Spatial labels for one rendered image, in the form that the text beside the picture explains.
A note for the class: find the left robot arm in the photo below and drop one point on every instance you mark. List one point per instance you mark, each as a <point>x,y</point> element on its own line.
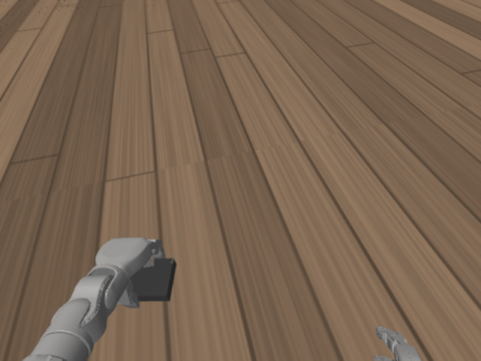
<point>82,321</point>

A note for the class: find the small box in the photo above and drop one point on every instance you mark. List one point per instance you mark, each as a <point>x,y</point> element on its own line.
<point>154,281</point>

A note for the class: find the left robot hand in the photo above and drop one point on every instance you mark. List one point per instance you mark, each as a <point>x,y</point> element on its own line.
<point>129,254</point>

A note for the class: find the right robot hand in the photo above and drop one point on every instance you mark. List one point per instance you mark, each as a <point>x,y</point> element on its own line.
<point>397,344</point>

